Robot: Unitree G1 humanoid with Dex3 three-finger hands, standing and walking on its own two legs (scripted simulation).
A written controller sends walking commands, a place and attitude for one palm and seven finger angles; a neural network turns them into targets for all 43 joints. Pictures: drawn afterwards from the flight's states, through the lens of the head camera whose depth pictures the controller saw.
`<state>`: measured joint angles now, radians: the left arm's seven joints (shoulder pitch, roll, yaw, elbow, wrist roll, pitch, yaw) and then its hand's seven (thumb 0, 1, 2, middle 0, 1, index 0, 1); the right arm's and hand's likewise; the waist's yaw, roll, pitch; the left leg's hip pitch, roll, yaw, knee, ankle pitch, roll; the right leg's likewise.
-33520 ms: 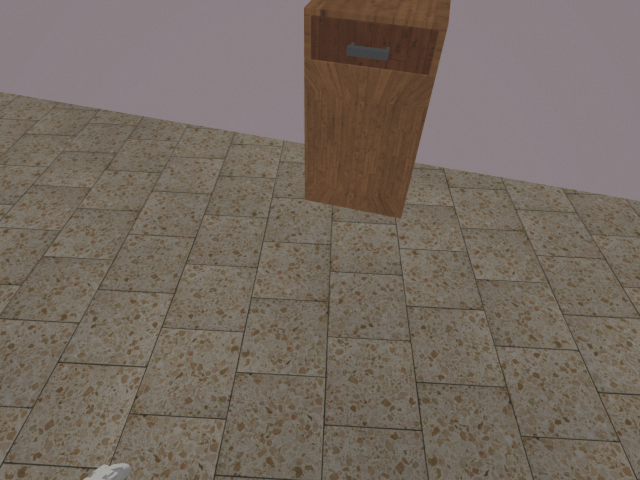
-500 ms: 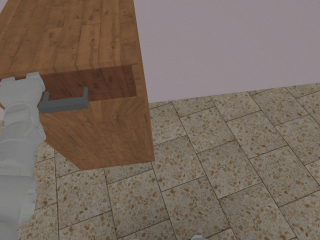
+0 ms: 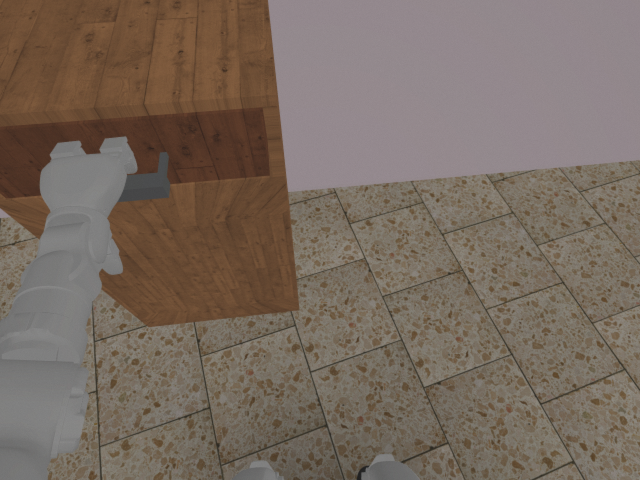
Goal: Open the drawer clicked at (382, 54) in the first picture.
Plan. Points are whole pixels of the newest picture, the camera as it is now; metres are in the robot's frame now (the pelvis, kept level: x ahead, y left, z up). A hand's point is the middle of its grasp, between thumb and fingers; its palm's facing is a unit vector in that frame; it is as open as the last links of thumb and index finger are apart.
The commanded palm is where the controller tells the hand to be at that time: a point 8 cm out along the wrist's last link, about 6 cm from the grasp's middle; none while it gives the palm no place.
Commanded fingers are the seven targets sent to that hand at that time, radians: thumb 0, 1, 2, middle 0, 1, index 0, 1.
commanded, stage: lower the fingers behind the handle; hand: left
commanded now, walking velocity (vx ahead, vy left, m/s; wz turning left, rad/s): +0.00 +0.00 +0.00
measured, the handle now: (119, 176) +0.52 +0.29 +0.01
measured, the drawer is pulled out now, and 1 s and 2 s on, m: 0.00 0.00 0.01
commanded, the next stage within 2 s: close the thumb around the handle in 1.14 s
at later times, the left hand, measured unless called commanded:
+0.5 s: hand (121, 213) +0.45 +0.27 +0.01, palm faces -0.03 -0.01 -1.00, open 14.1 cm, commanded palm +0.43 +0.27 +0.06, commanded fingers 0.00 -0.50 0.30 -0.30 -1.20 -0.30 -1.20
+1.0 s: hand (124, 221) +0.46 +0.27 -0.01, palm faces -0.04 -0.01 -1.00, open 14.0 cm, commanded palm +0.43 +0.27 +0.04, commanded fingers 0.00 -0.50 0.30 -0.30 -1.20 -0.30 -1.20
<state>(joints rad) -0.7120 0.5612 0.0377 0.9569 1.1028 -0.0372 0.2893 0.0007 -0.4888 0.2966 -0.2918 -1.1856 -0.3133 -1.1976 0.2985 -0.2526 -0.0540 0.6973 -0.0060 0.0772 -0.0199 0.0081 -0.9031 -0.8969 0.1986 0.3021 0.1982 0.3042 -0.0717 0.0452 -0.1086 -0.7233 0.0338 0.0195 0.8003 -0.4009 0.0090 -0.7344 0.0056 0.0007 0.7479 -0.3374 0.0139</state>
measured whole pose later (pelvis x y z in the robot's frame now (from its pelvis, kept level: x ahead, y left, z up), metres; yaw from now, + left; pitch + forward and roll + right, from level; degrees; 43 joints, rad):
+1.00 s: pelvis +0.00 +0.01 -0.01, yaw -1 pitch +21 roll -2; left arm -0.65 0.54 0.06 0.94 1.10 -0.09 0.35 0.00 -0.49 0.30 -0.25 -1.17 -0.29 -1.19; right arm 0.32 -0.25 -0.06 0.73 -0.02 0.09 -0.01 0.01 -0.90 -0.90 0.20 0.30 0.20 0.30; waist -0.08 0.04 -0.15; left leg -0.83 0.04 0.03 0.91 -0.46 0.02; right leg -0.83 0.01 0.01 0.84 -0.38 0.02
